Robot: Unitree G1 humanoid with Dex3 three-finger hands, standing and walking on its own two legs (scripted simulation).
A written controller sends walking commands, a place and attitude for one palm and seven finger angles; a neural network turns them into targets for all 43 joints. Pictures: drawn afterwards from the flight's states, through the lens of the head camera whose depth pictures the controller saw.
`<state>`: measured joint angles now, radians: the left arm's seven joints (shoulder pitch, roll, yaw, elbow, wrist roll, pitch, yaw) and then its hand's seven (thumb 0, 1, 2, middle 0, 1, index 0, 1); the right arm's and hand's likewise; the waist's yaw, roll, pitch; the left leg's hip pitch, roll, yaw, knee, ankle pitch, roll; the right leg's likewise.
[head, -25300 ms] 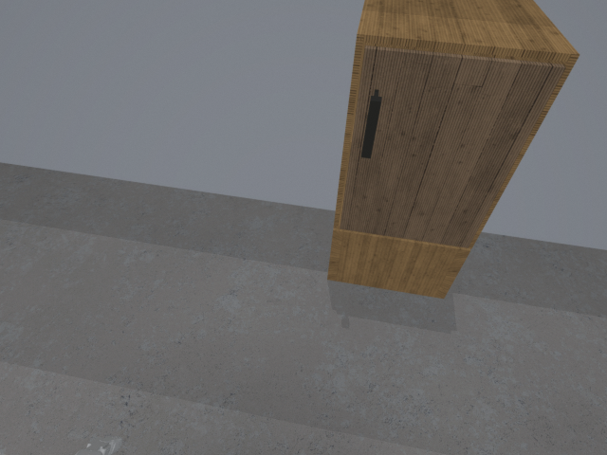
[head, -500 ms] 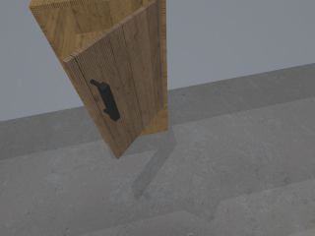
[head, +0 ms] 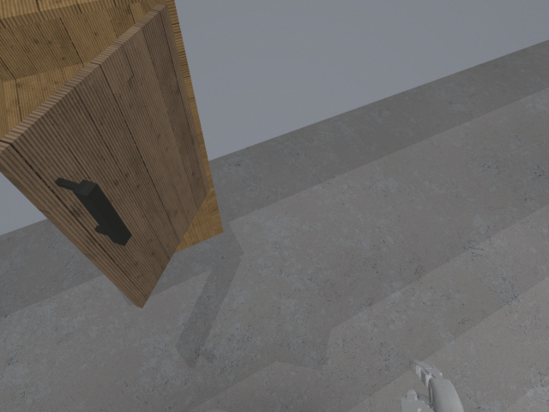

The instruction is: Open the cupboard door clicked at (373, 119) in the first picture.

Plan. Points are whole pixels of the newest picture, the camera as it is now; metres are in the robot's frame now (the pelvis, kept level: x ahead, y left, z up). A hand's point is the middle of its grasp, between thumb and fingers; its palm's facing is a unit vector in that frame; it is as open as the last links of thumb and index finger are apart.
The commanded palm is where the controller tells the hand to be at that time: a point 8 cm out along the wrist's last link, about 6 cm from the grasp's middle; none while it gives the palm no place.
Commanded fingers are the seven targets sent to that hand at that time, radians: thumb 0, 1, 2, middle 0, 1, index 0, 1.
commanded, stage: walk to a spot facing it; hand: left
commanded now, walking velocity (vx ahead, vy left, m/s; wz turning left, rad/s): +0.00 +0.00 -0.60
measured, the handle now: (94, 212) +0.39 +0.35 -0.01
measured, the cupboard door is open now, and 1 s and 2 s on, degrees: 44 44 44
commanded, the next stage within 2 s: none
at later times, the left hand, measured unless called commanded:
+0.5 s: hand (204, 375) +0.18 +0.14 -0.16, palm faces -0.32 -0.91 -0.27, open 7.4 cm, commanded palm none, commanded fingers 0.00 0.90 0.90 -0.20 -0.30 -0.20 -0.30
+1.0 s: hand (279, 320) +0.28 +0.02 -0.16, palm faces -0.59 -0.77 -0.25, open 7.4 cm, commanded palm none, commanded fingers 0.00 0.90 0.90 -0.20 -0.30 -0.20 -0.30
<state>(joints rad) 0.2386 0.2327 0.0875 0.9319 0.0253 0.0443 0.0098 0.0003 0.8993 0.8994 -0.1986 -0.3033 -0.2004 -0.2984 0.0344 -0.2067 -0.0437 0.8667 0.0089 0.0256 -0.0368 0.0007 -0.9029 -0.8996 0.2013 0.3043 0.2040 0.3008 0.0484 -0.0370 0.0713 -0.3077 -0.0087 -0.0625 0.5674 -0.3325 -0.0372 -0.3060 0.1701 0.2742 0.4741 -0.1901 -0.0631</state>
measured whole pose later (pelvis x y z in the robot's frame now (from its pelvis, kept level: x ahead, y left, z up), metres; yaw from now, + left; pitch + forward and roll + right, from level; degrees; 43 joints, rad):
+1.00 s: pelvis +0.07 -0.09 -0.02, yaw -37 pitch +1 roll -1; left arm 0.17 0.24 0.07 0.90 0.02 0.00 -0.05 0.00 0.90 0.90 -0.19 -0.30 -0.20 -0.30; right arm 0.31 -0.26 -0.04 0.95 -0.02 0.03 0.00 0.00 -0.90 -0.90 0.20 0.30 0.21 0.30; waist -0.02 0.05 0.06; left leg -0.34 0.16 0.09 0.95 -0.52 -0.07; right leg -0.33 0.00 -0.08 0.64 -0.32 -0.04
